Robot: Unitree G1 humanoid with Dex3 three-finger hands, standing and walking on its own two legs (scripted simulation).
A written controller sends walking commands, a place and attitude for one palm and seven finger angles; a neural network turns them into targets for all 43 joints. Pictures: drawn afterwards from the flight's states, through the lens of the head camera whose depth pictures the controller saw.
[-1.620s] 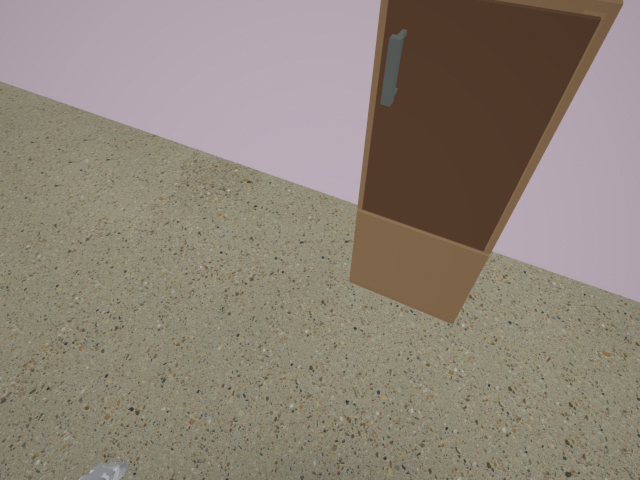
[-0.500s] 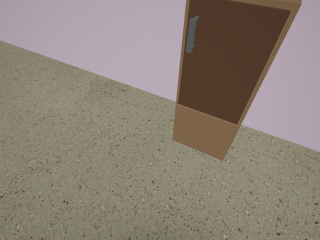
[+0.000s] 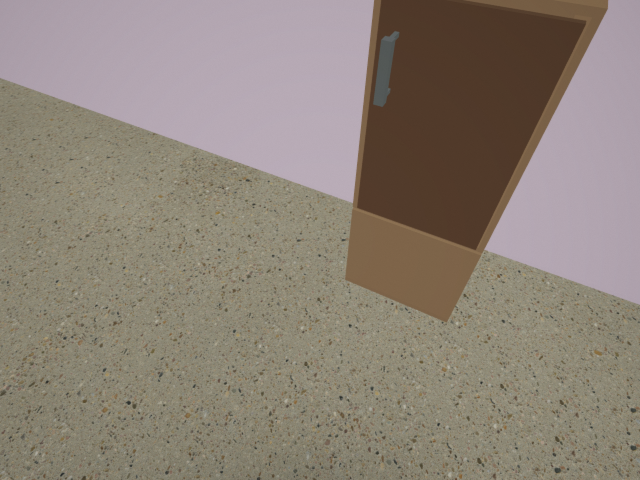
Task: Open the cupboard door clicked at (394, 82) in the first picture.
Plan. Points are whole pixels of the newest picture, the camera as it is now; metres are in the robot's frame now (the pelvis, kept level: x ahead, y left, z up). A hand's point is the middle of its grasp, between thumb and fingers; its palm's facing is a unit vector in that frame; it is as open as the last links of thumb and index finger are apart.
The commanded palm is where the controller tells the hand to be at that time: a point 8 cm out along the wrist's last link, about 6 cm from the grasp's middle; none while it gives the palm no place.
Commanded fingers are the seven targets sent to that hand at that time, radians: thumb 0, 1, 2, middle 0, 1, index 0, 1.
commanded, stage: turn to face it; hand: left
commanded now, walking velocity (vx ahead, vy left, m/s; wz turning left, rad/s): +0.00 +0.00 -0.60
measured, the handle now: (387, 69) +0.89 -0.08 +0.10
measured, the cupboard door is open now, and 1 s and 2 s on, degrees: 0 0 0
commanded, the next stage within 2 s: take the last steps up to it in 0.78 s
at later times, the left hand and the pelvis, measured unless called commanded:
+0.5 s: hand out of the picture +0.05 +0.17 -0.17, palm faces -0.15 -0.96 -0.23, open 7.4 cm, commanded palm none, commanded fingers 0.00 0.90 0.90 -0.20 -0.30 -0.20 -0.30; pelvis -0.03 -0.01 -0.01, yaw -11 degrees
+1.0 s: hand out of the picture +0.10 +0.21 -0.17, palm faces -0.35 -0.92 -0.20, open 7.4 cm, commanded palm none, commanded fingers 0.00 0.90 0.90 -0.20 -0.30 -0.20 -0.30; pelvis -0.04 +0.05 +0.00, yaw -22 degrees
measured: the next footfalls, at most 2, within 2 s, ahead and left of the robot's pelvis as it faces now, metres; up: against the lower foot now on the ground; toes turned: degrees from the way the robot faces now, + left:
left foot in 0.70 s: +0.00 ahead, +0.14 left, +0.00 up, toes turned -15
right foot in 1.08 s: -0.08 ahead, -0.08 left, +0.00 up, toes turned -27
